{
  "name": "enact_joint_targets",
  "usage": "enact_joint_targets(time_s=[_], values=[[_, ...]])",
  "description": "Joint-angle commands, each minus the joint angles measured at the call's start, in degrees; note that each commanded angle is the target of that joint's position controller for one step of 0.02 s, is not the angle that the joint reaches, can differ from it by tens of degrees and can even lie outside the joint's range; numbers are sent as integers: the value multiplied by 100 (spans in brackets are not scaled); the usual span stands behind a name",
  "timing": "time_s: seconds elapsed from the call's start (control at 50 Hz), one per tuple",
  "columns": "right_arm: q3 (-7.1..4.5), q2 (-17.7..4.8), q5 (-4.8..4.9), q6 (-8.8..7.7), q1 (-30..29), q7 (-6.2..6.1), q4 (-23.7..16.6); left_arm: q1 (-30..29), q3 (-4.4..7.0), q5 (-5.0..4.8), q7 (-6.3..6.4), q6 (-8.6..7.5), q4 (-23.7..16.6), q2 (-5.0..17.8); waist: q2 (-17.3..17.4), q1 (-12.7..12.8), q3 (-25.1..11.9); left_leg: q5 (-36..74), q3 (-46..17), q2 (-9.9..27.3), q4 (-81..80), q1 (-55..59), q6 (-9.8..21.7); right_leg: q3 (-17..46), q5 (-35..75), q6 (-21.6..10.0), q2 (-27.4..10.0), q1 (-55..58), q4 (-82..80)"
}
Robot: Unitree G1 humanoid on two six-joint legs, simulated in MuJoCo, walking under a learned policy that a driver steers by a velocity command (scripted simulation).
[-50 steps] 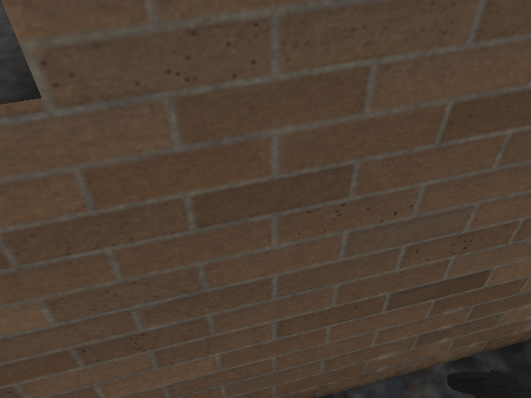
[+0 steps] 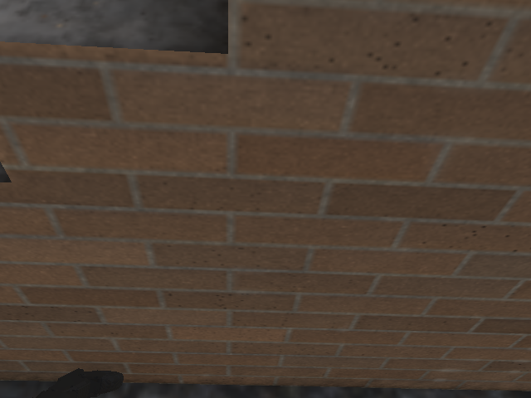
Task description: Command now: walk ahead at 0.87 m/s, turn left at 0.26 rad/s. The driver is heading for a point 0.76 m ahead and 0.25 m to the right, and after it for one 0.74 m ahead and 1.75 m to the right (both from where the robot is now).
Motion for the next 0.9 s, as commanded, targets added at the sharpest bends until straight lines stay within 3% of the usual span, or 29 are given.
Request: enact_joint_targets(time_s=[0.02,0.08,0.12,0.14,0.16,0.2,0.24,0.26,0.3,0.36,0.42,0.52,0.54,0.6,0.62,0.64,0.66,0.68,0.72,0.74,0.76,0.78,0.8,0.82,0.84,0.86,0.88,0.9], values=[[41,-350,-36,-179,-586,0,-366,-227,-146,-53,-22,-165,-337,-85,776,58,-1580,2965,-546,1317,-149,1068,193,-14,345,-27,-126,684,-829],[143,-421,-57,-191,-1019,-9,-430,3,-181,-88,-75,-194,-150,-51,564,166,-1416,670,-632,1377,-605,460,71,271,1017,-110,-320,1398,-1444],[154,-508,-129,-211,-1200,3,-476,94,-139,-97,-110,-191,-69,93,427,129,-1016,-600,-682,1272,-923,216,-17,629,927,-207,-449,1413,-1618],[153,-493,-142,-213,-1119,11,-479,48,-98,-137,-108,-202,-61,212,89,-24,-780,-416,-642,1167,-928,298,-83,790,872,-303,-505,1281,-1671],[190,-391,-95,-222,-1004,-10,-416,-200,-36,-166,-122,-211,-89,266,-398,-130,-639,-31,-399,1063,-817,660,-198,1048,781,-400,-486,839,-1865],[137,-520,-158,-289,-1155,-58,-426,-79,-34,-254,-192,-267,-44,43,-313,-41,-751,581,-158,1108,-543,1258,-246,1202,888,-406,-431,532,-2014],[156,-419,-126,-353,-1274,-153,-472,-6,-30,-360,-194,-296,-4,-57,-130,4,-785,928,-9,1185,-579,1421,-253,1295,1050,-471,-410,492,-1879],[187,-327,-98,-335,-1254,-165,-498,0,-13,-369,-202,-283,-53,-65,24,48,-849,1205,109,1199,-499,1500,-241,1321,1170,-466,-411,488,-1746],[133,-429,-132,-300,-1468,-218,-651,-92,16,-359,-215,-230,-149,-67,177,169,-824,1853,308,1231,-366,1622,-287,1285,1301,-473,-271,221,-1471],[69,-515,-144,-208,-1588,-291,-833,143,69,-412,-181,-154,-153,26,424,362,-1133,2742,649,1375,-29,1913,-241,1159,1327,-462,-53,12,-1037],[42,-581,-121,-117,-1665,-354,-985,280,96,-399,-141,-76,-204,78,512,450,-1297,3404,919,1535,344,2007,-166,1083,1258,-505,44,-88,-728],[44,-731,-122,39,-1693,-403,-1302,573,227,-371,-168,22,-260,389,303,482,-1394,3757,1353,1475,1135,1906,-231,1266,2041,-712,115,100,-513],[0,-826,-115,85,-1741,-417,-1398,704,253,-384,-147,17,-258,484,271,520,-1356,3734,1372,1422,1322,1835,-269,1281,2287,-759,143,88,-461],[11,-833,-96,199,-1870,-406,-1647,1000,356,-334,-150,45,-278,734,15,605,-1324,2618,1458,1135,1759,1495,-321,1842,2888,-925,55,271,-683],[35,-772,-45,192,-1821,-409,-1701,931,409,-260,-154,60,-355,848,-204,542,-1282,1513,1425,810,1859,1318,-382,2303,3011,-981,-37,316,-989],[73,-649,-51,199,-1768,-382,-1787,704,429,-202,-173,64,-441,925,-596,375,-1108,-511,1319,471,1688,1003,-446,2884,3252,-1053,-188,397,-1377],[110,-560,-8,200,-1669,-373,-1843,488,449,-115,-195,87,-514,968,-816,230,-855,-1870,1153,186,1287,716,-530,3329,3284,-1115,-283,479,-1736],[117,-571,62,159,-1555,-400,-1840,324,490,-67,-211,118,-552,1031,-675,192,-764,-1929,1016,167,952,546,-593,3362,3350,-1146,-305,777,-1771],[88,-673,115,76,-1181,-411,-1757,367,497,-187,-183,139,-470,911,-327,197,-1262,-821,882,283,532,1016,-569,3183,3386,-999,-265,1112,-1568],[91,-631,65,30,-1072,-405,-1725,328,491,-315,-179,134,-471,827,-228,198,-1489,-227,837,416,342,1538,-515,3103,3125,-906,-202,901,-1498],[72,-650,-8,10,-985,-414,-1702,330,464,-398,-178,124,-477,754,-31,236,-1638,369,809,630,308,2072,-470,2942,2665,-783,-78,527,-1328],[11,-793,-134,12,-988,-423,-1702,481,419,-510,-184,96,-485,630,487,338,-1816,1570,664,1014,568,2851,-319,2579,1924,-527,174,-208,-1087],[-19,-868,-281,35,-940,-399,-1694,781,354,-617,-168,60,-357,541,1178,275,-2031,2618,335,1703,523,3458,48,2072,781,-331,561,-830,-501],[-55,-869,-295,13,-1185,-395,-1686,710,334,-569,-154,38,-410,559,1647,238,-1888,3240,142,2416,297,2906,401,1472,-277,-407,630,-1013,400],[53,-534,-306,8,-1190,-435,-1710,420,316,-471,-98,42,-500,641,1372,151,-1632,3746,114,2792,-9,2209,662,1258,-702,-451,303,-936,1171],[94,-446,-297,-36,-1189,-436,-1626,333,289,-399,-81,50,-547,593,998,217,-1352,4202,271,2800,-121,1757,763,1127,-721,-469,160,-789,1563],[134,-409,-271,-107,-1208,-432,-1558,419,252,-241,-88,77,-569,498,732,371,-1140,4655,603,2655,-92,1369,692,967,-596,-508,100,-571,1631],[144,-475,-264,-157,-1282,-401,-1492,519,193,-188,-89,76,-537,372,566,510,-970,5051,965,2345,30,1166,473,822,-438,-564,104,-287,1148]])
